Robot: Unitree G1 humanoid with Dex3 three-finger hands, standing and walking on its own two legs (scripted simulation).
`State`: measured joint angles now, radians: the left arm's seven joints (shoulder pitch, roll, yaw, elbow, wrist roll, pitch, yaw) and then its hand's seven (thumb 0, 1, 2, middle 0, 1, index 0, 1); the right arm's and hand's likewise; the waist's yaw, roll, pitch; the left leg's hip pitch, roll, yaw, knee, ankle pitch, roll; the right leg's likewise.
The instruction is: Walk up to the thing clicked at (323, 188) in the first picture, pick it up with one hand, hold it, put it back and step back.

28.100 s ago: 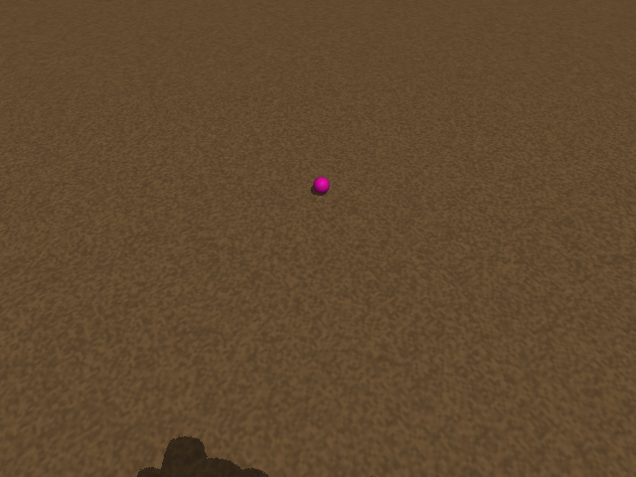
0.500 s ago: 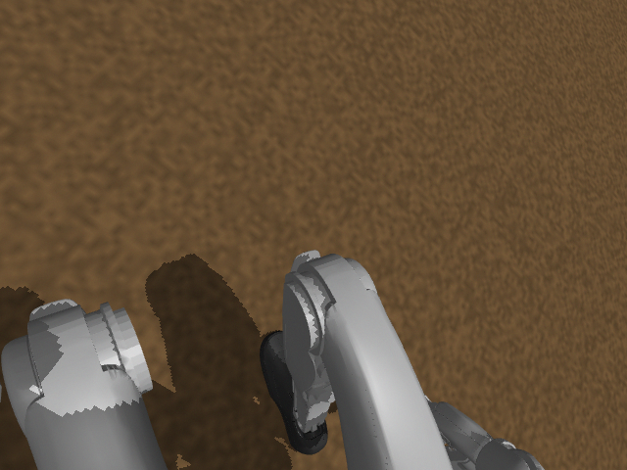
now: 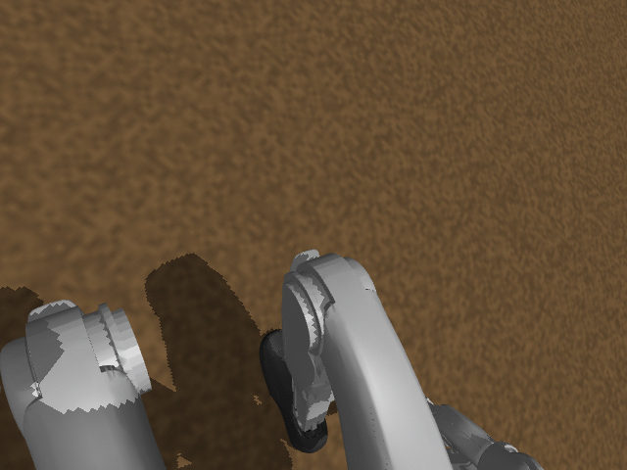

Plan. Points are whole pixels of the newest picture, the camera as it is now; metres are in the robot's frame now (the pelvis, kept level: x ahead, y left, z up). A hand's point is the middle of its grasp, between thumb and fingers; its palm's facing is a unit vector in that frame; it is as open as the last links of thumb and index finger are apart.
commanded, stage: settle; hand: left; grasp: from above
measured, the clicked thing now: out of the picture +0.40 +0.33 -0.27
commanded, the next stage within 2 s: lift in 0.68 s
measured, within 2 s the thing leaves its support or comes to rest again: leaves its support in 0.12 s
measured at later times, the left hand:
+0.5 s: hand out of the picture +0.38 +0.34 -0.17, palm faces -0.41 -0.16 -0.90, open 9.7 cm
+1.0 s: hand out of the picture +0.37 +0.33 -0.10, palm faces -0.42 -0.16 -0.89, open 9.7 cm
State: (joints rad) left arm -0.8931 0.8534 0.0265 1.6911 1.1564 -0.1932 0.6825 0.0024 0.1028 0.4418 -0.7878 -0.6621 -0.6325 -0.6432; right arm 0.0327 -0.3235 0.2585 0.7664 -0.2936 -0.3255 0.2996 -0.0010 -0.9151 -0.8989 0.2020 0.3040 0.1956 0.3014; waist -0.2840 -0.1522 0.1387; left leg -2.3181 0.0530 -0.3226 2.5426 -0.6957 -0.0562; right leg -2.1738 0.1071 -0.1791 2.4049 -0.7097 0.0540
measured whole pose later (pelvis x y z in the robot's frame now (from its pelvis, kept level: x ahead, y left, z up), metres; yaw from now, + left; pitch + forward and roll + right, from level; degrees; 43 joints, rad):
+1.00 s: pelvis -0.01 -0.01 +0.05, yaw +8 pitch +32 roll -6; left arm -0.77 0.60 0.04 1.22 1.12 -0.10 0.31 0.01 0.07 0.47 -0.81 -0.66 -0.67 -0.61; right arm 0.15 -0.27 0.01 0.76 -0.10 -0.03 0.11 0.00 -0.92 -0.90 0.20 0.30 0.20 0.30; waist -0.15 0.01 -0.10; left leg -2.26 0.05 -0.16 2.32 -0.63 -0.04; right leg -2.16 0.05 -0.06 2.29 -0.70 0.03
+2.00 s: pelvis +0.02 +0.01 +0.34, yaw +14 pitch +18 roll -3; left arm -0.32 0.44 -0.16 0.77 0.98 0.05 0.15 0.01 0.06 0.58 -0.75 -0.75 -0.62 -0.68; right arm 0.20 -0.23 -0.02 0.73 0.04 0.01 -0.06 0.00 -0.92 -0.90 0.21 0.30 0.20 0.30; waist -0.07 0.04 -0.15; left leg -1.15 0.06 -0.03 1.32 -0.49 -0.01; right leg -1.07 0.01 -0.01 1.28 -0.53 0.03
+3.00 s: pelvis +0.08 +0.02 +0.46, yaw +14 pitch +5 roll +0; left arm -0.30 0.39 -0.19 0.78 1.00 0.01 0.08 0.00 0.02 0.65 -0.76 -0.75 -0.63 -0.69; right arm 0.24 -0.26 -0.06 0.72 0.05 0.05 -0.04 0.00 -0.90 -0.89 0.20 0.30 0.20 0.30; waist -0.03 0.03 -0.05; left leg -0.43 0.04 0.03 0.63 -0.29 -0.01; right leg -0.39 -0.01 0.03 0.63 -0.33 0.02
